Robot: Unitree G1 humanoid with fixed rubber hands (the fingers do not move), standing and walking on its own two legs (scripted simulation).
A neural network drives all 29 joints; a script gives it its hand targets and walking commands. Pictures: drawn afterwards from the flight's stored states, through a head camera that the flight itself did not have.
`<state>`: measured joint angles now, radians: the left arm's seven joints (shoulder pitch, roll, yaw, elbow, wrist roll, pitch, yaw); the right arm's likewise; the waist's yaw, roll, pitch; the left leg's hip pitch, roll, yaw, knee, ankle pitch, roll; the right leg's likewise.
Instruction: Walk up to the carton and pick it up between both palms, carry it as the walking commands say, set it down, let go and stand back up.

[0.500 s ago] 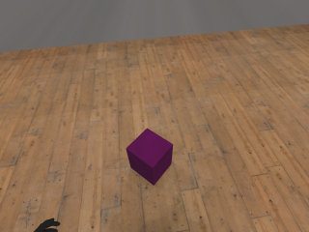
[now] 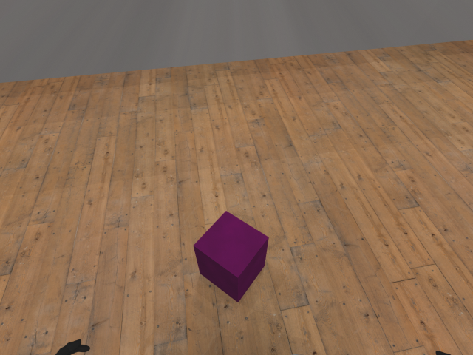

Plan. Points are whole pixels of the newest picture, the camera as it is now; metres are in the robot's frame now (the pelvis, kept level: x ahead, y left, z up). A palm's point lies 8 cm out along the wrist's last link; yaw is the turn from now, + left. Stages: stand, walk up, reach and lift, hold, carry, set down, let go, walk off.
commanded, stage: walk up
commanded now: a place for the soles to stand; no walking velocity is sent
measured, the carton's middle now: (232, 256) +0.62 +0.06 -0.62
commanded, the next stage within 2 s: none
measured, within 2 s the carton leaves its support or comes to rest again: neither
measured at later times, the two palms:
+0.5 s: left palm (47, 346) +0.17 +0.35 -0.07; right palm out of the picture +0.13 -0.31 -0.07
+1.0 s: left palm (54, 327) +0.20 +0.35 -0.07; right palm out of the picture +0.16 -0.30 -0.08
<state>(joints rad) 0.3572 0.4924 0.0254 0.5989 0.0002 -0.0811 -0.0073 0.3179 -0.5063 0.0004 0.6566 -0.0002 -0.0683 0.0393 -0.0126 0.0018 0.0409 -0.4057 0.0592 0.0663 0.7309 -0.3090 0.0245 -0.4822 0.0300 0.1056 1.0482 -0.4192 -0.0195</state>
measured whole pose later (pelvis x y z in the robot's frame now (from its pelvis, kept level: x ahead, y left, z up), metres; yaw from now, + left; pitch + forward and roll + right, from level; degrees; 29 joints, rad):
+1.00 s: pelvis +0.09 +0.03 -0.01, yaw -2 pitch -1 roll +0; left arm 0.36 0.48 0.03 0.60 0.00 -0.08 0.01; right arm 0.35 -0.50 0.00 0.66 0.00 -0.05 0.01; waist -0.01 0.01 0.06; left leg -0.39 0.04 0.07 0.86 -0.45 0.02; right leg -0.41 0.00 0.08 0.81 -0.36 -0.01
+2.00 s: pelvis +0.14 +0.22 -0.03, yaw -11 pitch -2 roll -3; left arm 0.41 0.56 0.03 0.64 0.00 -0.07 0.14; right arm 0.22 -0.52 0.00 0.60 -0.01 0.05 0.08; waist -0.04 0.08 0.14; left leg -0.51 0.04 0.04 0.99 -0.46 0.03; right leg -0.58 -0.01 0.21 1.22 -0.52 0.00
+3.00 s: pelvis +0.23 +0.35 -0.01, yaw -27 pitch +0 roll +0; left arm 0.35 0.50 0.03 0.63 0.00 -0.03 0.02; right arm 0.37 -0.49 -0.01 0.66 -0.01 -0.05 -0.03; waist -0.06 -0.04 0.14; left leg -0.36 0.05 0.13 0.96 -0.51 0.02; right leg -0.51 0.05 0.07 0.77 -0.25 -0.04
